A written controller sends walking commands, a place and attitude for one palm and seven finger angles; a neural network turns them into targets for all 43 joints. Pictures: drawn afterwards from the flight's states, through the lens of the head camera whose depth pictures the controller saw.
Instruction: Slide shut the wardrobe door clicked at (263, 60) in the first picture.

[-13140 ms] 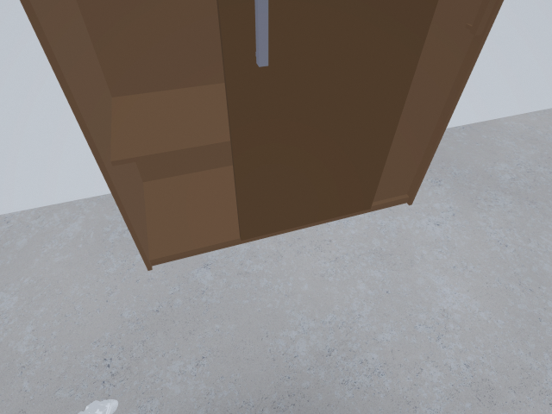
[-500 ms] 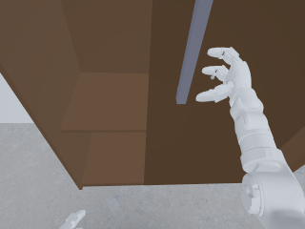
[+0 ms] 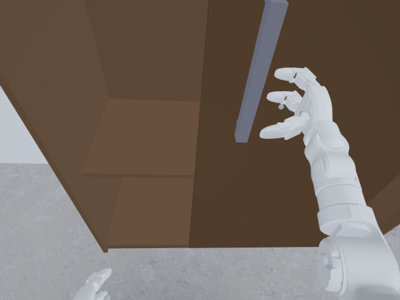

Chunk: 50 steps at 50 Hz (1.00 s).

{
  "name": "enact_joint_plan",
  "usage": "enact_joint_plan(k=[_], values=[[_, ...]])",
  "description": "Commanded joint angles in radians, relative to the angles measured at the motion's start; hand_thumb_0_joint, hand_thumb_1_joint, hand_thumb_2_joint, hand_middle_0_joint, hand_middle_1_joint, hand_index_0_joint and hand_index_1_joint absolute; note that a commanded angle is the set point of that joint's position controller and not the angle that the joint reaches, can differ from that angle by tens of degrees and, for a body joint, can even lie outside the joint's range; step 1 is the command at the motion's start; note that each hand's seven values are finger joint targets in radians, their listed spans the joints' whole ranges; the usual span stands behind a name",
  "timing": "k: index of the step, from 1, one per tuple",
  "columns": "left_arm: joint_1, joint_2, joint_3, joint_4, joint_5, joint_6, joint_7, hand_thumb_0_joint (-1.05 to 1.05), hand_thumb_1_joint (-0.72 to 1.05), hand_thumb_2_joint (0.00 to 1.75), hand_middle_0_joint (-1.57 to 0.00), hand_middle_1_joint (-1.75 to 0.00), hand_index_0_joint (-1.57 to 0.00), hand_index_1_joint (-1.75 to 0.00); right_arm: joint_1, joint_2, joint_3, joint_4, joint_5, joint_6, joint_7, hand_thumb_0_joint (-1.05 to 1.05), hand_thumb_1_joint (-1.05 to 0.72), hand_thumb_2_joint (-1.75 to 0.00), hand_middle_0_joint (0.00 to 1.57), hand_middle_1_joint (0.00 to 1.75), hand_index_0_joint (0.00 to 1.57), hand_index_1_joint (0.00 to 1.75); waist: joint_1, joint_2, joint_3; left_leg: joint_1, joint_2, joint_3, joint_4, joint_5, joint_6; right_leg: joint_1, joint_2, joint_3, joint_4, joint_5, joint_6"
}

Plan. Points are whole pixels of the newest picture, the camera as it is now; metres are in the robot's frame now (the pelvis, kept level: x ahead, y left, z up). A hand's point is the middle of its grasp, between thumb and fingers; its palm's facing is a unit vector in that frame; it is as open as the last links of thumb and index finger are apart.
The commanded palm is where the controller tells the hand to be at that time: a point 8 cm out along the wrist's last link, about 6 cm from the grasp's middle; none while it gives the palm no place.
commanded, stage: move the hooked fingers beside the handle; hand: right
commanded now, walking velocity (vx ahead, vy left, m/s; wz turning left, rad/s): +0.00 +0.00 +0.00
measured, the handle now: (253, 79) +0.48 -0.05 +0.23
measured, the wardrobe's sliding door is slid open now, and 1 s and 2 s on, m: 0.40 0.40 0.40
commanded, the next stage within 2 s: feel for the door with the fingertips in 0.30 s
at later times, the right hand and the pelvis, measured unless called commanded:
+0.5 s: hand (277, 106) +0.43 -0.09 +0.21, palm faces -0.12 +0.99 -0.02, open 14.0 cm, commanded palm +0.41 -0.14 +0.20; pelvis +0.00 +0.00 +0.00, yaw +0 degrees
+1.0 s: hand (267, 105) +0.43 -0.08 +0.20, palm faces -0.10 +0.99 -0.01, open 14.0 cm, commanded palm +0.42 -0.13 +0.20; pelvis +0.00 +0.00 +0.00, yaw +1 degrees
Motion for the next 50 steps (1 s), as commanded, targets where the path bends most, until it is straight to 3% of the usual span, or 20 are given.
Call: enact_joint_plan(k=[1,3,5,6,8,9,12,17,19,21,23,27,28,29,32,36,41,43,47,50], values=[[-0.055,0.109,0.038,-0.135,-0.003,-0.042,0.011,0.0,0.9,0.9,-0.2,-0.3,-0.2,-0.3,-0.48,-0.201,-0.082,-0.27,0.017,-0.061,0.004,0.0,0.5,-0.3,0.3,1.2,0.3,1.2,-0.006,0.091,-0.313,0.21,-0.001,0.037,-0.028,0.339,0.024,0.045,-0.002,-0.038,-0.05,0.317,-0.025],[-0.055,0.115,0.039,-0.133,-0.004,-0.032,0.014,0.0,0.9,0.9,-0.2,-0.3,-0.2,-0.3,-0.452,-0.236,-0.102,-0.257,0.008,-0.055,0.003,0.0,0.5,-0.3,0.3,1.2,0.3,1.2,-0.008,0.106,-0.293,0.214,0.0,0.036,-0.036,0.323,0.022,0.028,-0.003,-0.044,-0.053,0.302,-0.028],[-0.067,0.108,0.037,-0.143,-0.008,-0.03,0.013,0.0,0.9,0.9,-0.2,-0.3,-0.2,-0.3,-0.438,-0.215,-0.085,-0.275,0.008,-0.047,0.009,0.0,0.5,-0.3,0.3,1.2,0.3,1.2,-0.009,0.067,-0.281,0.205,0.001,0.033,-0.04,0.321,0.023,0.036,-0.001,-0.047,-0.055,0.295,-0.027],[-0.068,0.107,0.034,-0.145,-0.008,-0.028,0.015,0.0,0.9,0.9,-0.2,-0.3,-0.2,-0.3,-0.455,-0.193,-0.063,-0.278,0.01,-0.043,0.012,0.0,0.5,-0.3,0.3,1.2,0.3,1.2,0.001,0.067,-0.271,0.197,0.001,0.036,-0.042,0.317,0.022,0.037,-0.001,-0.047,-0.058,0.291,-0.027],[-0.067,0.113,0.036,-0.143,-0.008,-0.024,0.018,0.0,0.9,0.9,-0.2,-0.3,-0.2,-0.3,-0.45,-0.214,-0.077,-0.266,0.015,-0.038,0.015,0.0,0.5,-0.3,0.3,1.2,0.3,1.2,0.0,0.093,-0.258,0.194,-0.001,0.036,-0.049,0.293,0.023,0.03,-0.003,-0.045,-0.059,0.272,-0.029],[-0.072,0.111,0.035,-0.148,-0.01,-0.026,0.02,0.0,0.9,0.9,-0.2,-0.3,-0.2,-0.3,-0.466,-0.201,-0.066,-0.285,0.018,-0.037,0.019,0.0,0.5,-0.3,0.3,1.2,0.3,1.2,0.003,0.06,-0.27,0.191,-0.001,0.034,-0.048,0.29,0.024,0.04,-0.001,-0.044,-0.06,0.269,-0.028],[-0.065,0.111,0.036,-0.141,-0.011,-0.032,0.025,0.0,0.9,0.9,-0.2,-0.3,-0.2,-0.3,-0.512,-0.189,-0.051,-0.282,0.027,-0.037,0.026,0.0,0.5,-0.3,0.3,1.2,0.3,1.2,0.017,0.075,-0.272,0.172,-0.004,0.037,-0.053,0.276,0.023,0.056,-0.003,-0.037,-0.058,0.263,-0.028],[-0.06,0.108,0.036,-0.122,-0.01,-0.044,0.022,0.0,0.9,0.9,-0.2,-0.3,-0.2,-0.3,-0.559,-0.132,0.005,-0.286,0.026,-0.045,0.017,0.0,0.5,-0.3,0.3,1.2,0.3,1.2,0.029,0.022,-0.286,0.137,-0.006,0.044,-0.043,0.281,0.03,0.098,-0.004,-0.02,-0.051,0.301,-0.019],[-0.057,0.11,0.039,-0.122,-0.006,-0.043,0.019,0.0,0.9,0.9,-0.2,-0.3,-0.2,-0.3,-0.527,-0.129,-0.007,-0.283,0.026,-0.044,0.006,0.0,0.5,-0.3,0.3,1.2,0.3,1.2,0.016,0.054,-0.315,0.155,-0.007,0.047,-0.035,0.303,0.029,0.102,-0.005,-0.019,-0.049,0.332,-0.018],[-0.059,0.106,0.038,-0.117,-0.005,-0.043,0.015,0.0,0.9,0.9,-0.2,-0.3,-0.2,-0.3,-0.527,-0.129,-0.013,-0.279,0.022,-0.039,-0.005,0.0,0.5,-0.3,0.3,1.2,0.3,1.2,0.014,0.05,-0.31,0.156,-0.006,0.046,-0.034,0.311,0.028,0.098,-0.005,-0.021,-0.049,0.339,-0.016],[-0.058,0.109,0.038,-0.112,-0.003,-0.035,0.011,0.0,0.9,0.9,-0.2,-0.3,-0.2,-0.3,-0.478,-0.115,-0.011,-0.232,0.016,-0.03,-0.02,0.0,0.5,-0.3,0.3,1.2,0.3,1.2,0.007,0.098,-0.272,0.153,-0.007,0.051,-0.035,0.299,0.027,0.066,-0.008,-0.024,-0.052,0.328,-0.018],[-0.063,0.1,0.037,-0.12,0.0,-0.028,0.007,0.0,0.9,0.9,-0.2,-0.3,-0.2,-0.3,-0.527,-0.105,-0.007,-0.268,0.002,-0.033,-0.051,0.0,0.5,-0.3,0.3,1.2,0.3,1.2,0.007,0.078,-0.277,0.154,-0.005,0.044,-0.038,0.282,0.026,0.065,-0.006,-0.028,-0.063,0.306,-0.017],[-0.067,0.102,0.039,-0.122,0.002,-0.024,0.006,0.0,0.9,0.9,-0.2,-0.3,-0.2,-0.3,-0.499,-0.123,-0.026,-0.271,-0.004,-0.035,-0.061,0.0,0.5,-0.3,0.3,1.2,0.3,1.2,-0.008,0.082,-0.29,0.168,-0.005,0.043,-0.036,0.283,0.027,0.062,-0.008,-0.03,-0.06,0.314,-0.018],[-0.07,0.096,0.036,-0.126,0.003,-0.023,0.005,0.0,0.9,0.9,-0.2,-0.3,-0.2,-0.3,-0.525,-0.104,-0.008,-0.298,-0.005,-0.04,-0.067,0.0,0.5,-0.3,0.3,1.2,0.3,1.2,-0.001,0.062,-0.306,0.175,-0.004,0.042,-0.034,0.293,0.027,0.072,-0.006,-0.032,-0.06,0.32,-0.017],[-0.065,0.091,0.04,-0.119,-0.002,-0.023,0.005,0.0,0.9,0.9,-0.2,-0.3,-0.2,-0.3,-0.538,-0.038,0.044,-0.273,-0.008,-0.031,-0.072,0.0,0.5,-0.3,0.3,1.2,0.3,1.2,0.018,0.091,-0.273,0.145,-0.009,0.045,-0.04,0.293,0.023,0.078,-0.01,-0.034,-0.058,0.317,-0.019],[-0.063,0.092,0.04,-0.114,0.004,-0.025,0.008,0.0,0.9,0.9,-0.2,-0.3,-0.2,-0.3,-0.554,-0.06,0.017,-0.289,-0.004,-0.025,-0.082,0.0,0.5,-0.3,0.3,1.2,0.3,1.2,0.011,0.094,-0.309,0.167,-0.009,0.043,-0.041,0.293,0.024,0.087,-0.007,-0.032,-0.059,0.315,-0.018],[-0.063,0.091,0.036,-0.109,0.005,-0.023,0.011,0.0,0.9,0.9,-0.2,-0.3,-0.2,-0.3,-0.554,-0.082,0.0,-0.274,-0.007,-0.028,-0.086,0.0,0.5,-0.3,0.3,1.2,0.3,1.2,0.012,0.11,-0.28,0.175,-0.008,0.04,-0.05,0.295,0.023,0.067,-0.005,-0.038,-0.064,0.303,-0.023],[-0.066,0.093,0.039,-0.111,0.006,-0.022,0.011,0.0,0.9,0.9,-0.2,-0.3,-0.2,-0.3,-0.548,-0.104,-0.015,-0.28,-0.014,-0.036,-0.088,0.0,0.5,-0.3,0.3,1.2,0.3,1.2,0.0,0.074,-0.296,0.184,-0.006,0.038,-0.047,0.296,0.026,0.073,-0.004,-0.041,-0.063,0.312,-0.021],[-0.059,0.091,0.037,-0.11,0.002,-0.022,0.013,0.0,0.9,0.9,-0.2,-0.3,-0.2,-0.3,-0.561,-0.097,-0.012,-0.251,-0.004,-0.037,-0.075,0.0,0.5,-0.3,0.3,1.2,0.3,1.2,0.014,0.103,-0.284,0.183,-0.009,0.037,-0.054,0.298,0.021,0.061,-0.003,-0.046,-0.064,0.294,-0.024],[-0.057,0.091,0.037,-0.108,0.001,-0.025,0.013,0.0,0.9,0.9,-0.2,-0.3,-0.2,-0.3,-0.584,-0.088,0.001,-0.237,-0.008,-0.048,-0.078,0.0,0.5,-0.3,0.3,1.2,0.3,1.2,0.016,0.066,-0.273,0.162,-0.009,0.036,-0.056,0.276,0.025,0.068,-0.003,-0.041,-0.066,0.287,-0.021]])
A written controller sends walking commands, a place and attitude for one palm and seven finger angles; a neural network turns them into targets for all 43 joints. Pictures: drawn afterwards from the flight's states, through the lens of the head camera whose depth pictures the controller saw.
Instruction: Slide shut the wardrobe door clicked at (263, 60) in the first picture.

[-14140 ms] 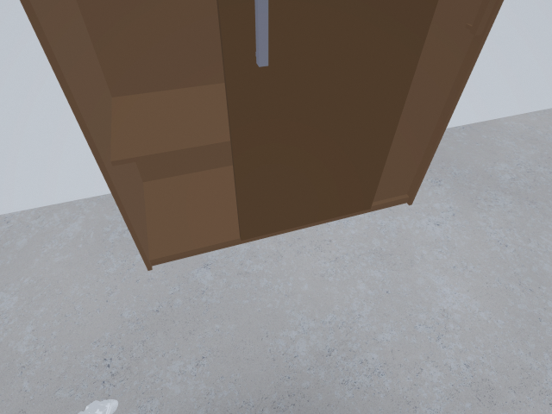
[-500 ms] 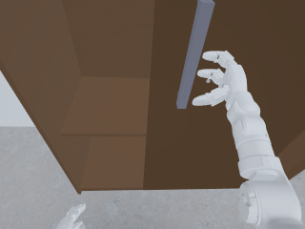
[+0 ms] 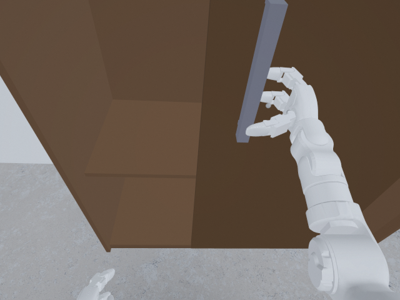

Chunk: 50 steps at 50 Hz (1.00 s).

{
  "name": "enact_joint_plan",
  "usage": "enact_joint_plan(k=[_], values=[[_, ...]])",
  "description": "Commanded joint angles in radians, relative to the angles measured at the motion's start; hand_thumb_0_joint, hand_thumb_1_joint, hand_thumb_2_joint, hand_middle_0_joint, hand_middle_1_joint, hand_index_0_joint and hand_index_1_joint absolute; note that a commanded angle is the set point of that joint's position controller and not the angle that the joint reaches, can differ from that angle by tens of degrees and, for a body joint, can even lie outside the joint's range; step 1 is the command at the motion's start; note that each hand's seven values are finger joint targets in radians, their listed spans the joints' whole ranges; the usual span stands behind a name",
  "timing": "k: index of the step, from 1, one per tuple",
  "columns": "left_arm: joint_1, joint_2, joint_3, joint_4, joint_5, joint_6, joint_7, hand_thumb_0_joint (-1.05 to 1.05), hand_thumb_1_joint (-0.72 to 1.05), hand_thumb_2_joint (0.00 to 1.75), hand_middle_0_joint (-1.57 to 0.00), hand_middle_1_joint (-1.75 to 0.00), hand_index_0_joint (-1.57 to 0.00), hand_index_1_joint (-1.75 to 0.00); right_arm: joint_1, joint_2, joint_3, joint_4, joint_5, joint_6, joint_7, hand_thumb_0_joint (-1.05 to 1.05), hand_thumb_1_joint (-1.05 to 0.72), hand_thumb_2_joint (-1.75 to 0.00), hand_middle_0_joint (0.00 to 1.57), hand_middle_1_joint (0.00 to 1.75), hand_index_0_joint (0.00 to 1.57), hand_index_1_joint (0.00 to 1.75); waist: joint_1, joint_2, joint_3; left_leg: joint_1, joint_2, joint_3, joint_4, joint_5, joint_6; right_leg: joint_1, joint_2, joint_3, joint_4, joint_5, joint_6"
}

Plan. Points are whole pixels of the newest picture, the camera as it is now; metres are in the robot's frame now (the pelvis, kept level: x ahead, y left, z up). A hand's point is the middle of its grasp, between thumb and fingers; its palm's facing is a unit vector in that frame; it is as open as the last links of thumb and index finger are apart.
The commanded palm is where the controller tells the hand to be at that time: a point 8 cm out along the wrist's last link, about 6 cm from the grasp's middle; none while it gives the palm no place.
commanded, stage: slide the fingers in behind the handle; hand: right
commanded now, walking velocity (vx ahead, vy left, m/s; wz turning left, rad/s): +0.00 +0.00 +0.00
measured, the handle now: (253, 79) +0.48 -0.05 +0.23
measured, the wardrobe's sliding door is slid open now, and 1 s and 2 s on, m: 0.40 0.40 0.40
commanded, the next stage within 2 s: move the hooked fingers beside the handle in 0.64 s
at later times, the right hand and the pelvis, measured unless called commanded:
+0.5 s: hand (260, 106) +0.43 -0.06 +0.20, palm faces -0.11 +0.99 -0.03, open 14.0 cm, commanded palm +0.41 -0.11 +0.20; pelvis -0.01 +0.00 +0.00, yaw +0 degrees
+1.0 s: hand (262, 106) +0.43 -0.06 +0.20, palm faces -0.09 +1.00 -0.02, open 14.0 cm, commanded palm +0.41 -0.12 +0.20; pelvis +0.00 +0.01 +0.00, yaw +0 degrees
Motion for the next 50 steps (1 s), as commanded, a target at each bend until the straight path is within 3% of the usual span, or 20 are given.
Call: enact_joint_plan(k=[1,3,4,5,7,8,10,11,14,17,23,28,29,32,33,36,40,43,46,50], values=[[-0.04,0.107,0.038,-0.115,-0.008,-0.051,0.012,0.0,0.9,0.9,-0.2,-0.3,-0.2,-0.3,-0.583,-0.129,-0.022,-0.215,0.011,-0.087,0.0,0.0,0.5,-0.3,0.3,1.2,0.3,1.2,0.022,0.068,-0.274,0.133,-0.008,0.044,-0.039,0.25,0.025,0.046,-0.001,-0.032,-0.047,0.261,-0.02],[-0.028,0.116,0.04,-0.105,-0.005,-0.047,0.016,0.0,0.9,0.9,-0.2,-0.3,-0.2,-0.3,-0.593,-0.169,-0.05,-0.174,0.008,-0.092,-0.007,0.0,0.5,-0.3,0.3,1.2,0.3,1.2,0.019,0.104,-0.269,0.139,-0.008,0.046,-0.041,0.223,0.024,0.026,-0.003,-0.028,-0.053,0.241,-0.02],[-0.031,0.112,0.039,-0.108,-0.007,-0.05,0.015,0.0,0.9,0.9,-0.2,-0.3,-0.2,-0.3,-0.616,-0.139,-0.029,-0.179,0.008,-0.097,-0.006,0.0,0.5,-0.3,0.3,1.2,0.3,1.2,0.026,0.064,-0.271,0.125,-0.007,0.041,-0.04,0.225,0.025,0.036,0.0,-0.029,-0.05,0.24,-0.021],[-0.024,0.112,0.04,-0.1,-0.009,-0.051,0.016,0.0,0.9,0.9,-0.2,-0.3,-0.2,-0.3,-0.636,-0.135,-0.019,-0.161,0.005,-0.1,-0.005,0.0,0.5,-0.3,0.3,1.2,0.3,1.2,0.035,0.074,-0.266,0.111,-0.008,0.043,-0.042,0.214,0.024,0.037,-0.001,-0.026,-0.049,0.232,-0.02],[-0.017,0.11,0.041,-0.099,-0.006,-0.058,0.013,0.0,0.9,0.9,-0.2,-0.3,-0.2,-0.3,-0.633,-0.125,-0.019,-0.155,0.003,-0.108,-0.006,0.0,0.5,-0.3,0.3,1.2,0.3,1.2,0.028,0.044,-0.289,0.111,-0.008,0.041,-0.036,0.23,0.027,0.052,0.001,-0.027,-0.044,0.248,-0.019],[-0.01,0.118,0.044,-0.095,-0.004,-0.056,0.012,0.0,0.9,0.9,-0.2,-0.3,-0.2,-0.3,-0.61,-0.157,-0.043,-0.14,0.0,-0.113,-0.01,0.0,0.5,-0.3,0.3,1.2,0.3,1.2,0.022,0.092,-0.297,0.128,-0.008,0.049,-0.033,0.232,0.027,0.042,-0.001,-0.021,-0.045,0.259,-0.019],[-0.016,0.109,0.043,-0.103,-0.008,-0.061,0.008,0.0,0.9,0.9,-0.2,-0.3,-0.2,-0.3,-0.623,-0.097,0.007,-0.166,0.002,-0.121,-0.001,0.0,0.5,-0.3,0.3,1.2,0.3,1.2,0.028,0.054,-0.312,0.121,-0.008,0.044,-0.031,0.24,0.027,0.058,0.001,-0.025,-0.044,0.26,-0.017],[-0.013,0.11,0.044,-0.099,-0.009,-0.063,0.008,0.0,0.9,0.9,-0.2,-0.3,-0.2,-0.3,-0.62,-0.094,0.01,-0.152,0.003,-0.122,0.0,0.0,0.5,-0.3,0.3,1.2,0.3,1.2,0.032,0.082,-0.299,0.115,-0.009,0.048,-0.03,0.239,0.026,0.053,-0.002,-0.021,-0.045,0.259,-0.017],[-0.014,0.112,0.044,-0.098,-0.008,-0.067,0.006,0.0,0.9,0.9,-0.2,-0.3,-0.2,-0.3,-0.629,-0.086,0.017,-0.165,0.005,-0.13,-0.003,0.0,0.5,-0.3,0.3,1.2,0.3,1.2,0.03,0.05,-0.295,0.104,-0.009,0.049,-0.032,0.216,0.028,0.06,-0.003,-0.018,-0.051,0.249,-0.014],[-0.015,0.114,0.044,-0.096,-0.01,-0.073,0.006,0.0,0.9,0.9,-0.2,-0.3,-0.2,-0.3,-0.605,-0.078,0.018,-0.151,0.013,-0.125,0.0,0.0,0.5,-0.3,0.3,1.2,0.3,1.2,0.025,0.087,-0.282,0.103,-0.011,0.05,-0.034,0.204,0.028,0.046,-0.004,-0.017,-0.052,0.232,-0.015],[-0.028,0.108,0.045,-0.101,-0.007,-0.084,-0.002,0.0,0.9,0.9,-0.2,-0.3,-0.2,-0.3,-0.566,-0.033,0.05,-0.202,0.008,-0.126,-0.017,0.0,0.5,-0.3,0.3,1.2,0.3,1.2,0.011,0.084,-0.292,0.112,-0.009,0.055,-0.025,0.216,0.03,0.061,-0.007,-0.016,-0.052,0.262,-0.011],[-0.032,0.111,0.04,-0.097,0.0,-0.065,0.004,0.0,0.9,0.9,-0.2,-0.3,-0.2,-0.3,-0.566,-0.124,-0.033,-0.171,-0.012,-0.104,-0.058,0.0,0.5,-0.3,0.3,1.2,0.3,1.2,-0.001,0.124,-0.251,0.122,-0.006,0.049,-0.036,0.172,0.024,0.005,-0.003,-0.022,-0.065,0.21,-0.017],[-0.038,0.104,0.037,-0.105,0.0,-0.063,0.002,0.0,0.9,0.9,-0.2,-0.3,-0.2,-0.3,-0.58,-0.104,-0.021,-0.193,-0.016,-0.105,-0.065,0.0,0.5,-0.3,0.3,1.2,0.3,1.2,0.002,0.091,-0.267,0.122,-0.006,0.045,-0.034,0.176,0.024,0.016,0.0,-0.027,-0.063,0.209,-0.018],[-0.037,0.095,0.04,-0.112,-0.001,-0.064,0.0,0.0,0.9,0.9,-0.2,-0.3,-0.2,-0.3,-0.595,-0.053,0.026,-0.22,-0.024,-0.107,-0.067,0.0,0.5,-0.3,0.3,1.2,0.3,1.2,0.014,0.093,-0.29,0.128,-0.008,0.045,-0.03,0.218,0.024,0.04,-0.001,-0.031,-0.055,0.239,-0.018],[-0.037,0.1,0.044,-0.111,0.0,-0.06,0.001,0.0,0.9,0.9,-0.2,-0.3,-0.2,-0.3,-0.563,-0.079,0.002,-0.203,-0.024,-0.105,-0.069,0.0,0.5,-0.3,0.3,1.2,0.3,1.2,0.004,0.121,-0.297,0.143,-0.007,0.046,-0.03,0.224,0.024,0.034,-0.003,-0.032,-0.053,0.248,-0.019],[-0.05,0.095,0.042,-0.124,-0.001,-0.061,0.0,0.0,0.9,0.9,-0.2,-0.3,-0.2,-0.3,-0.556,-0.068,0.002,-0.259,-0.007,-0.1,-0.053,0.0,0.5,-0.3,0.3,1.2,0.3,1.2,0.001,0.097,-0.336,0.176,-0.007,0.041,-0.024,0.29,0.024,0.057,0.001,-0.043,-0.048,0.286,-0.019],[-0.058,0.097,0.04,-0.131,-0.002,-0.051,-0.002,0.0,0.9,0.9,-0.2,-0.3,-0.2,-0.3,-0.468,-0.104,-0.033,-0.262,-0.008,-0.084,-0.045,0.0,0.5,-0.3,0.3,1.2,0.3,1.2,-0.019,0.121,-0.308,0.198,-0.006,0.043,-0.026,0.314,0.025,0.037,0.0,-0.046,-0.052,0.301,-0.02],[-0.068,0.1,0.04,-0.137,-0.005,-0.038,0.002,0.0,0.9,0.9,-0.2,-0.3,-0.2,-0.3,-0.47,-0.116,-0.033,-0.256,-0.014,-0.062,-0.045,0.0,0.5,-0.3,0.3,1.2,0.3,1.2,-0.015,0.099,-0.264,0.18,-0.004,0.042,-0.042,0.266,0.024,0.02,0.003,-0.05,-0.059,0.259,-0.022],[-0.075,0.096,0.038,-0.148,-0.008,-0.037,0.004,0.0,0.9,0.9,-0.2,-0.3,-0.2,-0.3,-0.484,-0.086,-0.003,-0.311,-0.003,-0.056,-0.032,0.0,0.5,-0.3,0.3,1.2,0.3,1.2,-0.003,0.102,-0.288,0.181,-0.006,0.043,-0.043,0.28,0.023,0.047,0.002,-0.047,-0.059,0.27,-0.023],[-0.081,0.099,0.039,-0.149,-0.01,-0.035,0.009,0.0,0.9,0.9,-0.2,-0.3,-0.2,-0.3,-0.463,-0.112,-0.022,-0.316,0.009,-0.05,-0.018,0.0,0.5,-0.3,0.3,1.2,0.3,1.2,-0.006,0.107,-0.29,0.187,-0.007,0.042,-0.044,0.276,0.023,0.049,0.001,-0.044,-0.057,0.269,-0.023]])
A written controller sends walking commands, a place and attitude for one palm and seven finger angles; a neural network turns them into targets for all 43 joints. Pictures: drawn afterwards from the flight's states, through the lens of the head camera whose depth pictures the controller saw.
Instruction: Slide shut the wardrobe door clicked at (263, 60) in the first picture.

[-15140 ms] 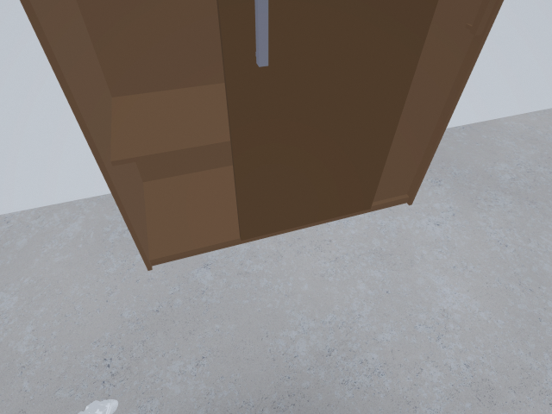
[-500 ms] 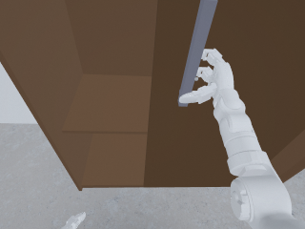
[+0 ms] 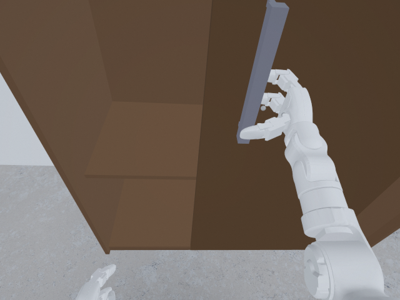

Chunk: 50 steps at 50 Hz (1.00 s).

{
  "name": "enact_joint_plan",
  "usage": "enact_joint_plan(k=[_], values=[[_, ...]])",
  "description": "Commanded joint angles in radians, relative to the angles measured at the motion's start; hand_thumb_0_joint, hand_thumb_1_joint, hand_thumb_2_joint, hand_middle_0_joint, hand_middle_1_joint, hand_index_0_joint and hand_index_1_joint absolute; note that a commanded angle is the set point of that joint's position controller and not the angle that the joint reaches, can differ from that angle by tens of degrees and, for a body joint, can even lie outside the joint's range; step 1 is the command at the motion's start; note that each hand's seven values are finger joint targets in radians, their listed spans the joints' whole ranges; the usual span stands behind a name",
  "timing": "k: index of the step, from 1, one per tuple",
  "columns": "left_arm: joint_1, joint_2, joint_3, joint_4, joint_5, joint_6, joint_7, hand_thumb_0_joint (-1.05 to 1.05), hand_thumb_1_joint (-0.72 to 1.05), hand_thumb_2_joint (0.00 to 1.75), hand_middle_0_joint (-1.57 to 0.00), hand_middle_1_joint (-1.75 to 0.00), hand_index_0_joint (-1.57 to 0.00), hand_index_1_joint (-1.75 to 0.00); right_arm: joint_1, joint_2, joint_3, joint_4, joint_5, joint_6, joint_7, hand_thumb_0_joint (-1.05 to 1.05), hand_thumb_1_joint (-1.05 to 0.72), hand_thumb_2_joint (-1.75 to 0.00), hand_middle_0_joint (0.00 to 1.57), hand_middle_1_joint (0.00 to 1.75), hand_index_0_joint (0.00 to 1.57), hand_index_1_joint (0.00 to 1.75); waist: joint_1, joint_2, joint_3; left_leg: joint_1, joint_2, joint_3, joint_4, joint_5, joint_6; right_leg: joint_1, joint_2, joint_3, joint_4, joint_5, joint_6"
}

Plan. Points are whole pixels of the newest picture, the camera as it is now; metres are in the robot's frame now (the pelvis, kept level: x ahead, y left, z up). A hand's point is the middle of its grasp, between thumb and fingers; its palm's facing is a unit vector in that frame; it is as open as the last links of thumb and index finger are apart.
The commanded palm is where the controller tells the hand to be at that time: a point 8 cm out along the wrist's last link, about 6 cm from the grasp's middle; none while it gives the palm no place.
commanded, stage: move the hooked fingers beside the handle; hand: right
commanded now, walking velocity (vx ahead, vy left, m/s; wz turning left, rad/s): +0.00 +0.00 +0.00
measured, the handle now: (254, 81) +0.48 -0.05 +0.23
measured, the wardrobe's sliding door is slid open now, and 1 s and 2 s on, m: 0.40 0.40 0.40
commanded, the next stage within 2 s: none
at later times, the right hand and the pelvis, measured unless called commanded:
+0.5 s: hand (268, 111) +0.41 -0.08 +0.21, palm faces -0.09 +1.00 -0.02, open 14.1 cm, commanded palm +0.40 -0.13 +0.20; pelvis +0.00 -0.01 +0.00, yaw +0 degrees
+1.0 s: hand (278, 111) +0.42 -0.10 +0.21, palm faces -0.07 +1.00 -0.02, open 14.0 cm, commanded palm +0.41 -0.15 +0.20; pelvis +0.00 +0.00 +0.00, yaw +0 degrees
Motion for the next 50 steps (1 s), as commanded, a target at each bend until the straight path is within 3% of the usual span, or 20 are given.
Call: enact_joint_plan(k=[1,4,8,9,14,17,18,19,22,28,33,34,35,38,42,44,46,47,48,50], values=[[-0.073,0.098,0.034,-0.132,-0.009,-0.049,0.015,0.0,0.9,0.9,-0.2,-0.3,-0.2,-0.3,-0.521,-0.12,-0.02,-0.26,0.018,-0.065,0.021,0.0,0.5,-0.3,0.3,1.2,0.3,1.2,0.012,0.1,-0.284,0.164,0.0,0.043,-0.04,0.264,0.014,0.041,0.008,-0.043,-0.042,0.253,-0.03],[-0.07,0.1,0.031,-0.125,-0.008,-0.05,0.016,0.0,0.9,0.9,-0.2,-0.3,-0.2,-0.3,-0.534,-0.118,-0.016,-0.243,0.018,-0.061,0.019,0.0,0.5,-0.3,0.3,1.2,0.3,1.2,0.013,0.07,-0.262,0.143,-0.001,0.046,-0.041,0.246,0.019,0.042,0.01,-0.034,-0.042,0.25,-0.028],[-0.076,0.104,0.033,-0.131,-0.003,-0.047,0.014,0.0,0.9,0.9,-0.2,-0.3,-0.2,-0.3,-0.479,-0.173,-0.065,-0.273,0.019,-0.066,0.021,0.0,0.5,-0.3,0.3,1.2,0.3,1.2,-0.011,0.087,-0.316,0.194,0.003,0.047,-0.025,0.298,0.021,0.05,0.009,-0.037,-0.038,0.302,-0.026],[-0.084,0.096,0.029,-0.136,-0.005,-0.048,0.011,0.0,0.9,0.9,-0.2,-0.3,-0.2,-0.3,-0.481,-0.13,-0.028,-0.282,0.019,-0.065,0.027,0.0,0.5,-0.3,0.3,1.2,0.3,1.2,-0.004,0.063,-0.299,0.178,0.002,0.047,-0.027,0.294,0.021,0.054,0.009,-0.038,-0.04,0.299,-0.025],[-0.089,0.099,0.032,-0.139,-0.006,-0.045,0.007,0.0,0.9,0.9,-0.2,-0.3,-0.2,-0.3,-0.438,-0.115,-0.022,-0.289,0.021,-0.048,0.027,0.0,0.5,-0.3,0.3,1.2,0.3,1.2,-0.007,0.092,-0.277,0.165,-0.001,0.054,-0.026,0.293,0.022,0.056,0.006,-0.033,-0.039,0.305,-0.023],[-0.091,0.098,0.028,-0.135,-0.008,-0.04,0.011,0.0,0.9,0.9,-0.2,-0.3,-0.2,-0.3,-0.493,-0.095,0.006,-0.295,0.019,-0.032,0.022,0.0,0.5,-0.3,0.3,1.2,0.3,1.2,0.01,0.09,-0.244,0.137,-0.001,0.056,-0.034,0.257,0.02,0.049,0.006,-0.028,-0.045,0.275,-0.023],[-0.089,0.104,0.033,-0.13,-0.006,-0.036,0.013,0.0,0.9,0.9,-0.2,-0.3,-0.2,-0.3,-0.479,-0.137,-0.028,-0.286,0.012,-0.034,0.012,0.0,0.5,-0.3,0.3,1.2,0.3,1.2,0.001,0.104,-0.251,0.143,-0.001,0.056,-0.035,0.24,0.02,0.046,0.003,-0.028,-0.045,0.27,-0.023],[-0.096,0.098,0.03,-0.136,-0.005,-0.036,0.014,0.0,0.9,0.9,-0.2,-0.3,-0.2,-0.3,-0.485,-0.122,-0.014,-0.312,0.01,-0.036,0.011,0.0,0.5,-0.3,0.3,1.2,0.3,1.2,0.001,0.073,-0.266,0.142,0.001,0.051,-0.035,0.24,0.02,0.058,0.005,-0.031,-0.046,0.27,-0.024],[-0.098,0.096,0.029,-0.139,-0.003,-0.04,0.013,0.0,0.9,0.9,-0.2,-0.3,-0.2,-0.3,-0.474,-0.119,-0.021,-0.314,0.017,-0.037,0.01,0.0,0.5,-0.3,0.3,1.2,0.3,1.2,-0.004,0.093,-0.291,0.16,0.0,0.053,-0.029,0.26,0.021,0.068,0.004,-0.027,-0.044,0.288,-0.022],[-0.094,0.105,0.027,-0.134,-0.002,-0.03,0.022,0.0,0.9,0.9,-0.2,-0.3,-0.2,-0.3,-0.476,-0.166,-0.055,-0.269,0.014,-0.04,0.013,0.0,0.5,-0.3,0.3,1.2,0.3,1.2,-0.006,0.112,-0.254,0.157,0.001,0.051,-0.042,0.223,0.02,0.038,0.005,-0.028,-0.052,0.252,-0.025],[-0.092,0.102,0.027,-0.143,-0.003,-0.036,0.021,0.0,0.9,0.9,-0.2,-0.3,-0.2,-0.3,-0.467,-0.193,-0.069,-0.299,0.013,-0.056,0.03,0.0,0.5,-0.3,0.3,1.2,0.3,1.2,-0.013,0.067,-0.303,0.188,0.004,0.048,-0.034,0.262,0.024,0.059,0.005,-0.031,-0.048,0.288,-0.022],[-0.096,0.097,0.025,-0.146,-0.005,-0.039,0.018,0.0,0.9,0.9,-0.2,-0.3,-0.2,-0.3,-0.462,-0.149,-0.034,-0.311,0.018,-0.059,0.038,0.0,0.5,-0.3,0.3,1.2,0.3,1.2,-0.007,0.038,-0.291,0.177,0.002,0.05,-0.032,0.273,0.026,0.065,0.005,-0.029,-0.048,0.299,-0.019],[-0.089,0.1,0.028,-0.141,-0.006,-0.041,0.018,0.0,0.9,0.9,-0.2,-0.3,-0.2,-0.3,-0.45,-0.153,-0.044,-0.289,0.024,-0.054,0.042,0.0,0.5,-0.3,0.3,1.2,0.3,1.2,-0.004,0.081,-0.281,0.172,-0.001,0.053,-0.035,0.276,0.024,0.062,0.004,-0.028,-0.047,0.295,-0.021],[-0.093,0.107,0.029,-0.141,-0.009,-0.039,0.018,0.0,0.9,0.9,-0.2,-0.3,-0.2,-0.3,-0.419,-0.154,-0.04,-0.278,0.027,-0.042,0.053,0.0,0.5,-0.3,0.3,1.2,0.3,1.2,-0.008,0.075,-0.251,0.16,0.0,0.054,-0.042,0.249,0.024,0.046,0.003,-0.031,-0.052,0.273,-0.021],[-0.09,0.111,0.028,-0.13,-0.013,-0.039,0.027,0.0,0.9,0.9,-0.2,-0.3,-0.2,-0.3,-0.49,-0.18,-0.048,-0.256,0.028,-0.032,0.048,0.0,0.5,-0.3,0.3,1.2,0.3,1.2,0.01,0.086,-0.219,0.12,-0.001,0.05,-0.059,0.178,0.019,0.035,0.004,-0.024,-0.057,0.207,-0.025],[-0.09,0.109,0.029,-0.131,-0.009,-0.043,0.027,0.0,0.9,0.9,-0.2,-0.3,-0.2,-0.3,-0.52,-0.177,-0.046,-0.294,0.027,-0.048,0.041,0.0,0.5,-0.3,0.3,1.2,0.3,1.2,0.01,0.048,-0.257,0.13,0.001,0.048,-0.054,0.184,0.022,0.056,0.006,-0.021,-0.055,0.225,-0.024],[-0.084,0.112,0.028,-0.127,-0.005,-0.047,0.031,0.0,0.9,0.9,-0.2,-0.3,-0.2,-0.3,-0.531,-0.222,-0.082,-0.287,0.028,-0.062,0.041,0.0,0.5,-0.3,0.3,1.2,0.3,1.2,0.007,0.075,-0.287,0.154,0.001,0.046,-0.048,0.207,0.021,0.059,0.006,-0.021,-0.052,0.241,-0.026],[-0.084,0.109,0.027,-0.13,-0.005,-0.051,0.03,0.0,0.9,0.9,-0.2,-0.3,-0.2,-0.3,-0.524,-0.205,-0.075,-0.284,0.031,-0.067,0.046,0.0,0.5,-0.3,0.3,1.2,0.3,1.2,0.005,0.089,-0.293,0.164,0.001,0.046,-0.043,0.236,0.02,0.061,0.005,-0.024,-0.05,0.26,-0.028],[-0.079,0.116,0.029,-0.125,-0.004,-0.047,0.03,0.0,0.9,0.9,-0.2,-0.3,-0.2,-0.3,-0.485,-0.252,-0.11,-0.26,0.026,-0.071,0.044,0.0,0.5,-0.3,0.3,1.2,0.3,1.2,-0.009,0.089,-0.295,0.176,0.003,0.047,-0.043,0.228,0.022,0.047,0.005,-0.022,-0.05,0.259,-0.025],[-0.074,0.113,0.026,-0.122,-0.008,-0.045,0.03,0.0,0.9,0.9,-0.2,-0.3,-0.2,-0.3,-0.504,-0.215,-0.075,-0.226,0.026,-0.07,0.055,0.0,0.5,-0.3,0.3,1.2,0.3,1.2,0.01,0.084,-0.264,0.152,0.002,0.046,-0.049,0.225,0.018,0.041,0.005,-0.028,-0.052,0.243,-0.026]])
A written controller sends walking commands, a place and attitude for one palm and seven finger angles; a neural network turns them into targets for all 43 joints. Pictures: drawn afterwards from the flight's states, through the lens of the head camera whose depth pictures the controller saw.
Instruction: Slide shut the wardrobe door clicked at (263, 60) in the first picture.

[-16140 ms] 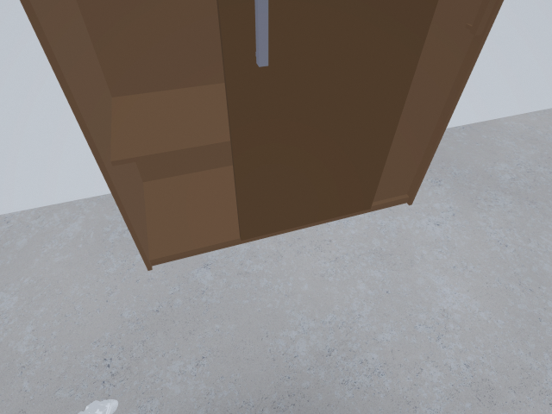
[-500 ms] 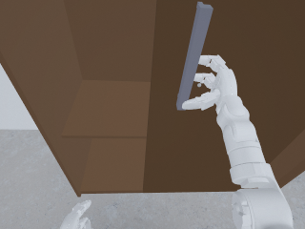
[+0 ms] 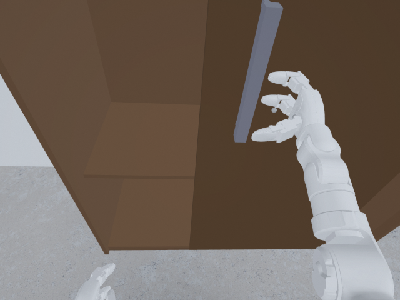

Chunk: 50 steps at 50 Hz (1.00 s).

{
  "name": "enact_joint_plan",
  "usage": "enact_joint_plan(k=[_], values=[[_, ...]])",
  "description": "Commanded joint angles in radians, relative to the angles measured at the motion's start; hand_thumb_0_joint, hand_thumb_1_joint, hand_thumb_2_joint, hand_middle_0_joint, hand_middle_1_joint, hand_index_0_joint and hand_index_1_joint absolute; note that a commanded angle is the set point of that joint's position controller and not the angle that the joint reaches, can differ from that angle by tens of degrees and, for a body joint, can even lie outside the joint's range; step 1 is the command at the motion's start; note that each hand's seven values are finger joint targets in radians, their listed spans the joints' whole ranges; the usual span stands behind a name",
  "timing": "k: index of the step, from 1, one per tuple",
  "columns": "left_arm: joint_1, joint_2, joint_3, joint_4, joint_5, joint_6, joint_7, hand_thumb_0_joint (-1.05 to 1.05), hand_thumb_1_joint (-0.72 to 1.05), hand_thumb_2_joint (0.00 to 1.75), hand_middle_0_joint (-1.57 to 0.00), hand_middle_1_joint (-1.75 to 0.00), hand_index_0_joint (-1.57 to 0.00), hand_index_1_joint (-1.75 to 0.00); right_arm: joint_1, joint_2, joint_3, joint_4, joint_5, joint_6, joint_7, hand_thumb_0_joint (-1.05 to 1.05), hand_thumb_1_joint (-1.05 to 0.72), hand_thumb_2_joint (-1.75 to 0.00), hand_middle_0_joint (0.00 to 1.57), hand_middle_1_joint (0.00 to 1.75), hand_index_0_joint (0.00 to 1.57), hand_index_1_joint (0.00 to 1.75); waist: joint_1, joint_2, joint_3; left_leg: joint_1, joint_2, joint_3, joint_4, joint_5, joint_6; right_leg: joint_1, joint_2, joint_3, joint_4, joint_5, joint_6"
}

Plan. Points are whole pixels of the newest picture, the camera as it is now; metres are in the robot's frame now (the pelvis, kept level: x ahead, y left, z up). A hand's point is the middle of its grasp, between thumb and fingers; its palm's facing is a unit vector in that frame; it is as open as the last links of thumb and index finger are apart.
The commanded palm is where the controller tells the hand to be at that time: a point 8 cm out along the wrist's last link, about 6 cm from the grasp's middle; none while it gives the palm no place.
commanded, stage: move the hooked fingers beside the handle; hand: right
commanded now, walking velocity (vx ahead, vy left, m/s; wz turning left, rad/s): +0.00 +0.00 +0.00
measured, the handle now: (250, 80) +0.49 -0.05 +0.23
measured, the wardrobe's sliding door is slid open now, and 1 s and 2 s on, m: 0.40 0.40 0.40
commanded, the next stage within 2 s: feel for the door with the fingertips in 1.16 s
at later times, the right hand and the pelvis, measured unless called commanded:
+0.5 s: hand (282, 111) +0.43 -0.11 +0.20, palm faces -0.07 +1.00 -0.02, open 14.0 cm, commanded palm +0.41 -0.17 +0.20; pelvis +0.01 +0.00 +0.00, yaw +0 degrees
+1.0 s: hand (286, 109) +0.44 -0.12 +0.20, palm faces -0.07 +1.00 +0.00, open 14.0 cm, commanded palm +0.42 -0.17 +0.20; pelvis +0.01 -0.01 +0.00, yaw +0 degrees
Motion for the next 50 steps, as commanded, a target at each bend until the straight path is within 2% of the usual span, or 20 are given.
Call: enact_joint_plan(k=[1,2,3,7,9,13,17,19,22,23,26,29,33,35,40,41,42,44,46,50], values=[[-0.059,0.11,0.038,-0.126,-0.008,-0.05,0.012,0.0,0.9,0.9,-0.2,-0.3,-0.2,-0.3,-0.531,-0.176,-0.057,-0.189,0.005,-0.084,0.012,0.0,0.5,-0.3,0.3,1.2,0.3,1.2,0.006,0.085,-0.265,0.14,-0.007,0.043,-0.041,0.215,0.026,0.025,-0.003,-0.029,-0.053,0.231,-0.02],[-0.059,0.11,0.039,-0.13,-0.007,-0.052,0.012,0.0,0.9,0.9,-0.2,-0.3,-0.2,-0.3,-0.523,-0.176,-0.063,-0.187,0.006,-0.084,0.017,0.0,0.5,-0.3,0.3,1.2,0.3,1.2,0.004,0.08,-0.275,0.143,-0.007,0.042,-0.038,0.225,0.026,0.03,-0.003,-0.03,-0.052,0.24,-0.021],[-0.054,0.118,0.042,-0.128,-0.005,-0.048,0.012,0.0,0.9,0.9,-0.2,-0.3,-0.2,-0.3,-0.495,-0.22,-0.1,-0.181,0.002,-0.087,0.016,0.0,0.5,-0.3,0.3,1.2,0.3,1.2,-0.009,0.088,-0.294,0.165,-0.004,0.042,-0.035,0.237,0.028,0.026,-0.004,-0.031,-0.049,0.256,-0.021],[-0.056,0.112,0.041,-0.137,-0.012,-0.052,0.011,0.0,0.9,0.9,-0.2,-0.3,-0.2,-0.3,-0.513,-0.172,-0.057,-0.185,0.01,-0.084,0.042,0.0,0.5,-0.3,0.3,1.2,0.3,1.2,0.005,0.052,-0.276,0.145,-0.005,0.041,-0.037,0.244,0.027,0.031,-0.002,-0.035,-0.047,0.251,-0.021],[-0.052,0.119,0.043,-0.137,-0.01,-0.051,0.012,0.0,0.9,0.9,-0.2,-0.3,-0.2,-0.3,-0.495,-0.202,-0.084,-0.186,0.015,-0.089,0.044,0.0,0.5,-0.3,0.3,1.2,0.3,1.2,0.0,0.089,-0.279,0.156,-0.005,0.045,-0.036,0.239,0.027,0.021,-0.005,-0.029,-0.05,0.25,-0.022],[-0.057,0.113,0.043,-0.141,-0.01,-0.062,0.008,0.0,0.9,0.9,-0.2,-0.3,-0.2,-0.3,-0.506,-0.174,-0.047,-0.258,0.015,-0.105,0.053,0.0,0.5,-0.3,0.3,1.2,0.3,1.2,0.001,0.029,-0.31,0.156,-0.005,0.048,-0.026,0.27,0.032,0.063,-0.006,-0.028,-0.041,0.298,-0.017],[-0.059,0.116,0.043,-0.133,-0.012,-0.063,0.008,0.0,0.9,0.9,-0.2,-0.3,-0.2,-0.3,-0.484,-0.168,-0.054,-0.239,0.025,-0.083,0.053,0.0,0.5,-0.3,0.3,1.2,0.3,1.2,0.004,0.062,-0.28,0.135,-0.009,0.05,-0.03,0.258,0.028,0.052,-0.007,-0.025,-0.044,0.281,-0.017],[-0.056,0.121,0.043,-0.125,-0.011,-0.054,0.011,0.0,0.9,0.9,-0.2,-0.3,-0.2,-0.3,-0.474,-0.198,-0.077,-0.207,0.02,-0.071,0.045,0.0,0.5,-0.3,0.3,1.2,0.3,1.2,0.004,0.076,-0.248,0.134,-0.007,0.049,-0.038,0.238,0.027,0.026,-0.006,-0.028,-0.05,0.259,-0.02],[-0.06,0.118,0.041,-0.132,-0.01,-0.053,0.013,0.0,0.9,0.9,-0.2,-0.3,-0.2,-0.3,-0.5,-0.196,-0.074,-0.221,0.018,-0.073,0.045,0.0,0.5,-0.3,0.3,1.2,0.3,1.2,0.005,0.079,-0.267,0.135,-0.006,0.046,-0.035,0.241,0.026,0.036,-0.005,-0.028,-0.046,0.262,-0.022],[-0.057,0.122,0.044,-0.129,-0.007,-0.051,0.014,0.0,0.9,0.9,-0.2,-0.3,-0.2,-0.3,-0.507,-0.241,-0.105,-0.232,0.013,-0.082,0.039,0.0,0.5,-0.3,0.3,1.2,0.3,1.2,-0.001,0.065,-0.286,0.148,-0.004,0.046,-0.033,0.244,0.027,0.04,-0.007,-0.03,-0.044,0.271,-0.021],[-0.06,0.119,0.04,-0.138,-0.007,-0.052,0.015,0.0,0.9,0.9,-0.2,-0.3,-0.2,-0.3,-0.511,-0.256,-0.118,-0.237,0.017,-0.091,0.048,0.0,0.5,-0.3,0.3,1.2,0.3,1.2,-0.002,0.07,-0.305,0.173,-0.003,0.041,-0.03,0.271,0.026,0.037,-0.005,-0.032,-0.045,0.281,-0.022],[-0.06,0.116,0.039,-0.137,-0.013,-0.051,0.013,0.0,0.9,0.9,-0.2,-0.3,-0.2,-0.3,-0.495,-0.191,-0.055,-0.209,0.017,-0.089,0.065,0.0,0.5,-0.3,0.3,1.2,0.3,1.2,0.011,0.041,-0.277,0.138,-0.005,0.046,-0.032,0.255,0.029,0.047,-0.009,-0.028,-0.044,0.279,-0.018],[-0.044,0.127,0.041,-0.124,-0.013,-0.051,0.018,0.0,0.9,0.9,-0.2,-0.3,-0.2,-0.3,-0.518,-0.217,-0.081,-0.148,0.028,-0.078,0.069,0.0,0.5,-0.3,0.3,1.2,0.3,1.2,0.014,0.066,-0.251,0.116,-0.006,0.048,-0.038,0.223,0.028,0.028,-0.008,-0.024,-0.042,0.248,-0.02],[-0.038,0.127,0.042,-0.126,-0.011,-0.053,0.02,0.0,0.9,0.9,-0.2,-0.3,-0.2,-0.3,-0.531,-0.239,-0.101,-0.156,0.026,-0.085,0.069,0.0,0.5,-0.3,0.3,1.2,0.3,1.2,0.014,0.063,-0.287,0.13,-0.005,0.044,-0.032,0.244,0.028,0.036,-0.007,-0.023,-0.037,0.268,-0.021],[-0.036,0.119,0.045,-0.127,-0.01,-0.064,0.011,0.0,0.9,0.9,-0.2,-0.3,-0.2,-0.3,-0.567,-0.188,-0.053,-0.214,0.027,-0.114,0.069,0.0,0.5,-0.3,0.3,1.2,0.3,1.2,0.019,0.032,-0.327,0.136,-0.007,0.047,-0.021,0.298,0.03,0.081,-0.008,-0.017,-0.026,0.333,-0.016],[-0.031,0.123,0.047,-0.125,-0.007,-0.065,0.01,0.0,0.9,0.9,-0.2,-0.3,-0.2,-0.3,-0.539,-0.223,-0.088,-0.215,0.026,-0.114,0.067,0.0,0.5,-0.3,0.3,1.2,0.3,1.2,0.006,0.044,-0.349,0.154,-0.009,0.051,-0.011,0.319,0.032,0.083,-0.01,-0.012,-0.026,0.359,-0.013],[-0.035,0.121,0.047,-0.13,-0.006,-0.065,0.008,0.0,0.9,0.9,-0.2,-0.3,-0.2,-0.3,-0.514,-0.212,-0.086,-0.221,0.028,-0.109,0.069,0.0,0.5,-0.3,0.3,1.2,0.3,1.2,0.001,0.044,-0.36,0.166,-0.008,0.05,-0.009,0.339,0.031,0.085,-0.009,-0.019,-0.025,0.375,-0.014],[-0.031,0.126,0.045,-0.122,-0.007,-0.053,0.007,0.0,0.9,0.9,-0.2,-0.3,-0.2,-0.3,-0.448,-0.236,-0.113,-0.16,0.026,-0.091,0.068,0.0,0.5,-0.3,0.3,1.2,0.3,1.2,-0.004,0.095,-0.306,0.173,-0.008,0.051,-0.018,0.327,0.027,0.031,-0.009,-0.026,-0.032,0.343,-0.018],[-0.031,0.126,0.046,-0.124,-0.011,-0.045,0.009,0.0,0.9,0.9,-0.2,-0.3,-0.2,-0.3,-0.464,-0.235,-0.103,-0.147,0.019,-0.08,0.069,0.0,0.5,-0.3,0.3,1.2,0.3,1.2,0.005,0.095,-0.254,0.151,-0.007,0.051,-0.028,0.296,0.025,0.007,-0.009,-0.031,-0.041,0.304,-0.02],[-0.032,0.128,0.047,-0.139,-0.009,-0.04,0.012,0.0,0.9,0.9,-0.2,-0.3,-0.2,-0.3,-0.483,-0.283,-0.135,-0.214,0.015,-0.091,0.069,0.0,0.5,-0.3,0.3,1.2,0.3,1.2,-0.002,0.056,-0.307,0.177,-0.005,0.045,-0.024,0.312,0.03,0.033,-0.01,-0.028,-0.038,0.331,-0.02]])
